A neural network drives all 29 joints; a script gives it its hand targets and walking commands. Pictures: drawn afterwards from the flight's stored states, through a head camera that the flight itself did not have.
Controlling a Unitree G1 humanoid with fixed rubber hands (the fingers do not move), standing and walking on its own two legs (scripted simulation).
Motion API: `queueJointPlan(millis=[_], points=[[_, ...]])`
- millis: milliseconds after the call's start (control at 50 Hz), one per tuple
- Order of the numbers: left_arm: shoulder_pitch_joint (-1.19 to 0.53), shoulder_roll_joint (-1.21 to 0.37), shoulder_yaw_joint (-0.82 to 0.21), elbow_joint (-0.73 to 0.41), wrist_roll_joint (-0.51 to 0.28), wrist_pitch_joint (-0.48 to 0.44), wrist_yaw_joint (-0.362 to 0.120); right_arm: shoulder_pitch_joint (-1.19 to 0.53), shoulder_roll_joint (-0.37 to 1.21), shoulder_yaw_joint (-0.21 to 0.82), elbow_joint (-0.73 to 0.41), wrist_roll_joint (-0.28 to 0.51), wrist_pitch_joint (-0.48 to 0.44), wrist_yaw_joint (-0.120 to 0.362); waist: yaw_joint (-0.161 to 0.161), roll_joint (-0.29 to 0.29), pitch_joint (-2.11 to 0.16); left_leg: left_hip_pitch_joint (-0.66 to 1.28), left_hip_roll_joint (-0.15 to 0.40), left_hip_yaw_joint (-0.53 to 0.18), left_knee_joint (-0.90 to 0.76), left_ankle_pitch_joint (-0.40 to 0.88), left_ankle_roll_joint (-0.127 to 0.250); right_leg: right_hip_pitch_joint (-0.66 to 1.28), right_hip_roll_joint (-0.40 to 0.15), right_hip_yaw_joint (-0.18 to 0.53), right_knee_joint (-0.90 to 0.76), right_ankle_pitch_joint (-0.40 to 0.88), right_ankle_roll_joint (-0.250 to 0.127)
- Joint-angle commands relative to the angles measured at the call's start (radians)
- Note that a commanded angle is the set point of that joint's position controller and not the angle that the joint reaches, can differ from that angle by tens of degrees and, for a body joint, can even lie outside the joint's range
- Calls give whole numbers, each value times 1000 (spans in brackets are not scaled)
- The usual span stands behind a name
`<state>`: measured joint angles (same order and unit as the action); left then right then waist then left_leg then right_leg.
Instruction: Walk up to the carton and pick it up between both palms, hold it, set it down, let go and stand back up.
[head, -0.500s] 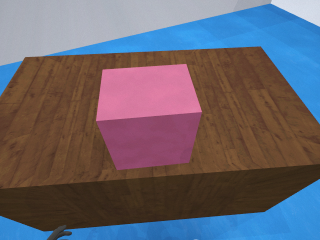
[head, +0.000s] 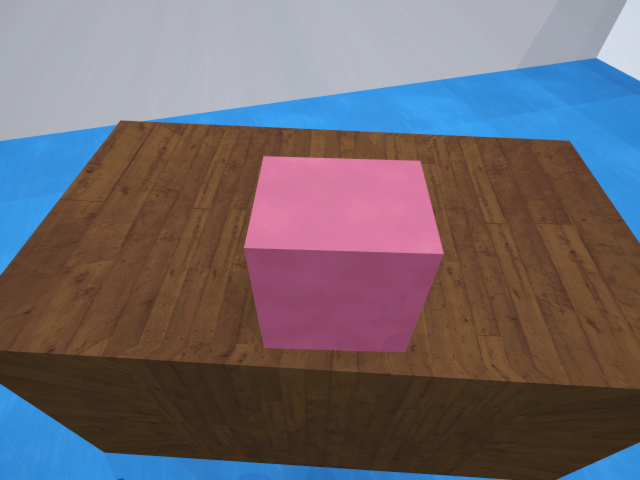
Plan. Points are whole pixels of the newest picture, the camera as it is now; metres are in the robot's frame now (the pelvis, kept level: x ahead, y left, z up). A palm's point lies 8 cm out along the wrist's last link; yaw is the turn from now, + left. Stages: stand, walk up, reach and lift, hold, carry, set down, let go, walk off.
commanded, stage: walk up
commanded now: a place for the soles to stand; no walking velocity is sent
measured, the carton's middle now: (337, 259) +0.45 +0.00 +0.01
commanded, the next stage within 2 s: reach and lift in 1.44 s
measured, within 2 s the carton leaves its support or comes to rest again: neither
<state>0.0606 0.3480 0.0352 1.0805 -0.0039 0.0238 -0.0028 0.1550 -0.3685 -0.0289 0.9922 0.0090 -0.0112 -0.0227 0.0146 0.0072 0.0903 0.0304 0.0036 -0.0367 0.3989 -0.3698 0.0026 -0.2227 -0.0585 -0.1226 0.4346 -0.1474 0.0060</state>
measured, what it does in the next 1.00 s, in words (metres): stands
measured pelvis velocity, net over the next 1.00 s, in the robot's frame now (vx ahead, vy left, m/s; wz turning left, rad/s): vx -0.02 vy -0.02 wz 0.06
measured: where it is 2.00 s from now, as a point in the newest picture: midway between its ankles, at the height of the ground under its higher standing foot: outside the picture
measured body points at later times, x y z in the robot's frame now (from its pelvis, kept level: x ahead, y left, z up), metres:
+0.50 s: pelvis -0.02 -0.01 +0.01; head -0.02 -0.02 +0.46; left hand +0.03 +0.29 -0.13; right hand +0.03 -0.31 -0.13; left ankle -0.09 +0.12 -0.74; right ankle +0.06 -0.13 -0.74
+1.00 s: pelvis -0.02 -0.02 +0.00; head -0.02 -0.02 +0.45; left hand +0.05 +0.28 -0.12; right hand +0.06 -0.32 -0.13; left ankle -0.09 +0.12 -0.74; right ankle +0.06 -0.13 -0.74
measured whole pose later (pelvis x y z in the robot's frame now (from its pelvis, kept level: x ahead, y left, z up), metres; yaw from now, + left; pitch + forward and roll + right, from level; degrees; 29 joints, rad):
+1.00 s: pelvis -0.02 -0.02 +0.00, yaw +3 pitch -3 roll +0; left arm 0.12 0.32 0.05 1.07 0.00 0.01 -0.01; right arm 0.22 -0.34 -0.02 1.04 0.00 -0.02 -0.03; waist 0.01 0.01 0.05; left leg 0.00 0.00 -0.10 0.37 -0.31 -0.02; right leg -0.22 -0.07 -0.18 0.39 -0.11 -0.01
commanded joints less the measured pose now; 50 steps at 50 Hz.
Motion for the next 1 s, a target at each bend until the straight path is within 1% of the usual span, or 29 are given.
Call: queueJointPlan(millis=[0,20,40,60,100,140,160,260,280,300,320,360,380,400,440,460,500,520,580,620,640,660,700,720,780,820,920,940,980], points=[[-42,198,42,-57,-2,-32,8,36,-206,-31,-23,10,-17,-12,-25,10,-150,-144,131,-51,-75,458,14,201,-112,116,-33,234,-70],[-58,189,44,-44,4,-28,4,13,-202,-36,-15,7,-19,-15,-11,-10,-96,-180,126,-48,-82,436,19,208,-96,89,-69,220,-51],[-67,189,53,-50,-1,-33,5,-9,-211,-40,-20,2,-23,-14,-21,35,-73,-206,124,-63,-90,410,22,204,-103,110,-68,221,-45],[-64,184,45,-50,7,-34,3,-5,-204,-38,-22,0,-27,-16,-24,5,-66,-207,130,-80,-107,438,11,187,-104,93,-49,215,-39],[-34,173,54,-36,2,-31,3,-11,-208,-39,-13,-4,-20,-15,-9,24,-63,-244,122,-67,-128,283,30,216,-94,89,-89,106,-41],[-47,187,54,-32,9,-36,5,-21,-180,-40,2,-7,-22,-6,-7,-26,-81,-254,116,-78,-163,170,30,241,-96,91,-106,28,-42],[-34,170,51,-48,6,-42,1,8,-181,-36,0,-4,-21,-9,-16,9,-92,-249,120,-84,-174,138,41,222,-104,108,-106,31,-52],[-20,174,41,-40,1,-46,5,21,-167,-37,26,-3,-31,-9,-2,29,-72,-258,114,-96,-166,177,33,236,-124,120,-120,37,-53],[33,183,46,-32,-3,-50,9,-3,-170,-33,13,-3,-33,-10,16,18,-60,-278,106,-90,-181,133,37,224,-117,137,-134,9,-54],[13,192,47,-27,0,-46,12,-1,-163,-38,12,1,-36,-10,6,2,-37,-283,106,-123,-183,115,36,192,-107,114,-148,-47,-43],[15,194,51,-31,5,-44,9,-19,-158,-35,11,3,-32,-6,8,5,-19,-312,107,-89,-188,13,32,189,-109,108,-153,-97,-32],[32,196,50,-33,-9,-47,7,50,-155,-36,34,5,-36,-8,-3,33,-23,-323,102,-110,-185,16,33,204,-124,142,-176,-118,-38],[-4,204,54,-38,1,-44,4,44,-160,-27,35,-9,-39,-9,-20,-16,-22,-299,111,-100,-187,60,32,190,-120,128,-162,-115,-40],[21,190,47,-37,0,-51,7,46,-191,-42,23,-9,-40,-11,-14,-7,-58,-248,116,-103,-185,125,36,179,-115,123,-131,-29,-41],[37,173,45,-40,5,-52,8,29,-171,-43,25,-10,-34,-10,9,27,-34,-287,94,-91,-169,84,27,206,-119,125,-153,-47,-42],[27,206,57,-45,12,-57,11,29,-149,-38,11,-8,-31,-9,-10,-38,-50,-246,93,-78,-137,128,21,163,-136,149,-181,-61,-59],[2,197,51,-48,4,-53,7,88,-173,-38,23,-12,-34,-10,-27,-19,-80,-238,106,-99,-131,135,26,189,-140,140,-167,-38,-62],[39,179,52,-53,4,-55,5,72,-170,-41,12,-16,-35,-8,-4,-39,-67,-277,103,-94,-150,155,17,215,-134,114,-150,19,-66],[37,198,47,-63,5,-52,10,81,-176,-38,9,-5,-36,-7,-5,-35,-126,-238,99,-97,-125,222,23,225,-132,112,-126,27,-57],[38,195,45,-64,2,-45,5,106,-143,-39,25,-3,-28,-11,-15,12,-83,-249,90,-88,-129,99,22,177,-148,144,-156,-91,-66],[22,186,45,-56,6,-44,4,111,-155,-35,16,-16,-26,-13,-1,-69,-44,-289,83,-92,-146,92,21,192,-144,142,-174,-145,-66],[42,212,52,-76,6,-43,5,96,-165,-42,8,-14,-24,-11,-5,-14,-79,-250,89,-97,-143,108,27,163,-141,153,-159,-138,-68],[23,187,46,-74,7,-45,4,65,-167,-38,-5,-16,-30,-13,-4,-9,-49,-273,102,-109,-132,169,23,188,-134,110,-127,-11,-67],[20,211,52,-80,2,-46,6,63,-180,-38,-8,-11,-34,-14,7,-44,-85,-281,97,-114,-126,264,10,237,-122,89,-122,35,-48],[38,188,48,-84,2,-46,5,76,-173,-36,10,-9,-34,-18,-3,13,-96,-231,105,-96,-103,335,14,214,-131,96,-97,121,-66],[43,177,55,-74,3,-46,5,72,-163,-30,-2,-11,-32,-16,0,43,-88,-259,96,-88,-100,316,8,245,-132,97,-98,122,-56],[10,193,48,-74,0,-37,2,79,-179,-29,-8,-8,-20,-23,-15,-23,-63,-262,108,-103,-127,225,7,202,-135,79,-99,20,-62],[18,190,59,-80,1,-36,1,46,-199,-39,-16,-13,-22,-17,6,-13,-23,-279,102,-106,-125,203,9,177,-116,74,-105,-21,-44],[52,193,54,-62,4,-45,6,75,-167,-31,5,-10,-23,-17,8,40,-50,-274,111,-119,-134,234,8,215,-141,94,-110,17,-48]])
